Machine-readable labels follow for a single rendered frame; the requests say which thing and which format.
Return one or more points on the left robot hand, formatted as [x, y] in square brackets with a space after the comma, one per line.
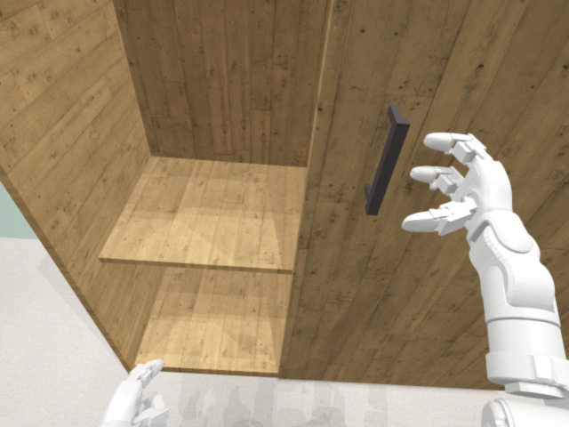
[129, 405]

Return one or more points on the handle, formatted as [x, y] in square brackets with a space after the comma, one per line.
[375, 192]

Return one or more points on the right robot forearm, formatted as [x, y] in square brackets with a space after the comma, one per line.
[527, 353]

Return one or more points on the right robot hand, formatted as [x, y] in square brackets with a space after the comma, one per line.
[486, 185]

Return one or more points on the robot right upper arm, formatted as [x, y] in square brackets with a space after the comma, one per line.
[511, 413]

